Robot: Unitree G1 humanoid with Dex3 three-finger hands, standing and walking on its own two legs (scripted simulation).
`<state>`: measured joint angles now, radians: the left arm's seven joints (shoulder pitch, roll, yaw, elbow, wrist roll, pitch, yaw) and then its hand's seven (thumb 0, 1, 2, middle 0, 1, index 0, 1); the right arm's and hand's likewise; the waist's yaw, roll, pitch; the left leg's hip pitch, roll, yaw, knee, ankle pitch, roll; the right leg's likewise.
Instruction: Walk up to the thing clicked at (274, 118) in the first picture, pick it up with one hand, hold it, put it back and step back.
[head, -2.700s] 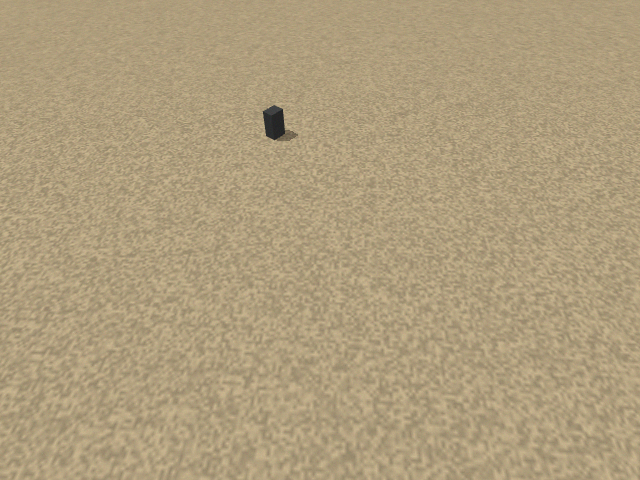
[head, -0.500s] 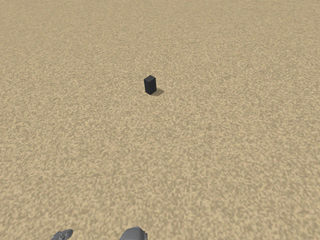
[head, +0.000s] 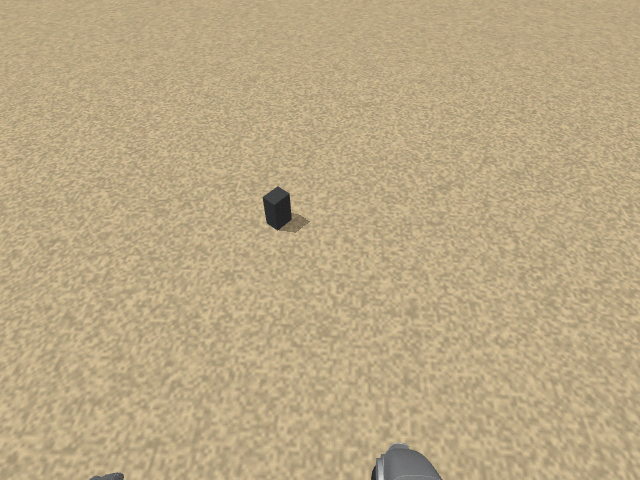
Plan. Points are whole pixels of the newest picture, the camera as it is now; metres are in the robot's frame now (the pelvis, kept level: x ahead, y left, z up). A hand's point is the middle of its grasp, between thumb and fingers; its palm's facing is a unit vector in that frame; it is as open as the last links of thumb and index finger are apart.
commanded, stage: walk up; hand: left
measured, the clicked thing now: (277, 208) +1.21 +0.19 -0.69
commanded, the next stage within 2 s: none
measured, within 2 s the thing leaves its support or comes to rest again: neither
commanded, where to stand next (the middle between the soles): +0.89 -0.01 m, yaw +3 degrees
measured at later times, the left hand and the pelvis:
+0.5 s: hand (164, 408) +0.24 +0.25 -0.13, palm faces +0.05 -0.92 -0.38, open 7.4 cm; pelvis +0.23 -0.03 +0.00, yaw +3 degrees
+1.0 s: hand (200, 261) +0.52 +0.25 -0.13, palm faces -0.04 -0.92 -0.39, open 7.4 cm; pelvis +0.45 -0.03 -0.01, yaw +1 degrees
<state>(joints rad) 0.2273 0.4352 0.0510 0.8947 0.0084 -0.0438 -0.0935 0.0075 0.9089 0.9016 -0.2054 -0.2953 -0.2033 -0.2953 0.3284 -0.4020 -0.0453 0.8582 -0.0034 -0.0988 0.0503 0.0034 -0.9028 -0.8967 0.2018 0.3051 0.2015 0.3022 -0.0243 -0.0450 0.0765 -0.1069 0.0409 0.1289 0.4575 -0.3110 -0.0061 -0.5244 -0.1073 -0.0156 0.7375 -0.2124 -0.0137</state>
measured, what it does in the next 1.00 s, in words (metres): walks ahead: right foot, then left foot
